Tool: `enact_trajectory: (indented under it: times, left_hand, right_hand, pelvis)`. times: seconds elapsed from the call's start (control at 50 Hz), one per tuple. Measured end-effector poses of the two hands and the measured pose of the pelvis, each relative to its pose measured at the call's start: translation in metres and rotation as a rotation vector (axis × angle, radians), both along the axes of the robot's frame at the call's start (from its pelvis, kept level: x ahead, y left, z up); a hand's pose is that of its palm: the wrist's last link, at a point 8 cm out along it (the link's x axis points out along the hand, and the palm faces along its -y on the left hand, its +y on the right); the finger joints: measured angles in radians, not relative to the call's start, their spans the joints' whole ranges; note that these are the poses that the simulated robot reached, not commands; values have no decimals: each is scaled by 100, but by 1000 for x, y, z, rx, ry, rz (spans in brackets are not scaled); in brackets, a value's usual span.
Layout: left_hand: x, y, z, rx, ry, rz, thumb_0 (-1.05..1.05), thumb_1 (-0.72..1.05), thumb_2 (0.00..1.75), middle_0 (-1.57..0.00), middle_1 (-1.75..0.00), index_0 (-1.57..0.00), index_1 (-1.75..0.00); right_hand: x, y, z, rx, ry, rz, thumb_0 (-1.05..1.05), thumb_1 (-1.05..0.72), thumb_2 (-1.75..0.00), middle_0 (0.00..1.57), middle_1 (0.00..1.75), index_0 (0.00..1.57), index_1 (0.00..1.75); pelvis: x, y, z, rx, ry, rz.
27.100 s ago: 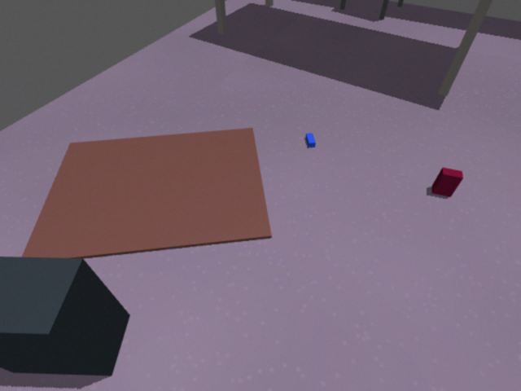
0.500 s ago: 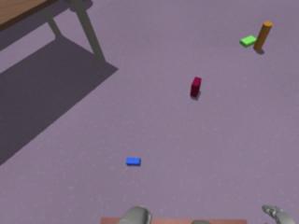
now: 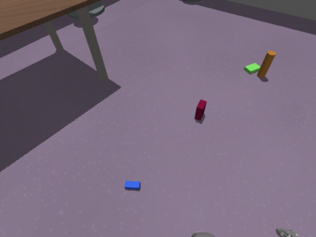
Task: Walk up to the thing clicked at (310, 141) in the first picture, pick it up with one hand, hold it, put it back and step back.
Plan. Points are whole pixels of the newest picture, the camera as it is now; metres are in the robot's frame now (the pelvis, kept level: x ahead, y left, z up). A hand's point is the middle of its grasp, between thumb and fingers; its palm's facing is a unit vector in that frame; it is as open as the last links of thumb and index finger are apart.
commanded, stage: walk up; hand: left
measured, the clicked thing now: (132, 185) +0.52 +0.20 -0.75
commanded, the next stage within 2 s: none
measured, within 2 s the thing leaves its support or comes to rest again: neither
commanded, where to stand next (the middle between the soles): +0.11 -0.01 m, yaw -5 degrees
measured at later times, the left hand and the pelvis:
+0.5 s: hand out of the picture +0.10 +0.28 -0.14, palm faces -0.07 -0.93 -0.36, open 7.4 cm; pelvis -0.02 +0.03 +0.01, yaw -3 degrees
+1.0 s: hand out of the picture +0.09 +0.26 -0.13, palm faces -0.07 -0.93 -0.35, open 7.4 cm; pelvis -0.01 +0.02 +0.02, yaw -4 degrees
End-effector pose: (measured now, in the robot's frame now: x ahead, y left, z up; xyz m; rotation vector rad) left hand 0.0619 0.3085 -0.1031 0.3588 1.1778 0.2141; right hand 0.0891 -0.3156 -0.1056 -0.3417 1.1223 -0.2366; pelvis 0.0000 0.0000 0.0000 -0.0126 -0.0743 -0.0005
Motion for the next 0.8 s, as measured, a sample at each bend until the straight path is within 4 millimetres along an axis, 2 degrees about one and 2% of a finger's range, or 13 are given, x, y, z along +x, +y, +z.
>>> enact_trajectory:
  times: [0.12,0.22,0.28,0.34,0.44,0.7,0.8]
  left_hand:
    - [25,-6,9,-9,-54,-45,1,91,89,-21,-30,-21,-30]
    - [40,10,4,-14,-91,-50,1,91,89,-21,-30,-21,-30]
    - [42,16,3,-28,-80,-36,1,91,89,-21,-30,-20,-30]
    - [42,21,2,-33,-69,-34,1,91,89,-21,-30,-20,-30]
    - [36,24,-1,-23,-35,-49,1,91,89,-20,-30,-20,-30]
    - [15,5,8,-41,15,-34,1,91,89,-20,-30,-20,-30]
    - [11,2,10,-34,33,-28,1,91,89,-20,-30,-20,-30]
  right_hand:
    - [-11,14,-8,39,54,5,1,-91,-90,20,30,20,30]
    - [-40,29,-10,29,117,-4,1,-91,-90,20,30,20,30]
    - [-59,38,-4,31,143,-26,1,-90,-90,20,30,20,30]
    - [-67,41,0,28,158,-44,1,-90,-90,20,30,20,30]
    - [-62,39,2,23,108,-74,1,-90,-90,20,30,21,30]
    - [-25,37,7,61,29,-35,1,-90,-90,20,30,20,30]
    - [-19,32,8,65,27,-35,1,-90,-90,20,30,20,30]
  pelvis:
    - [-7,6,5,11,27,-1]
    - [-14,19,2,25,30,-3]
    - [-13,25,6,27,29,-18]
    - [-10,27,9,16,28,-23]
    - [-14,29,9,12,11,-46]
    - [-11,21,19,23,14,-54]
    - [-10,18,21,24,21,-57]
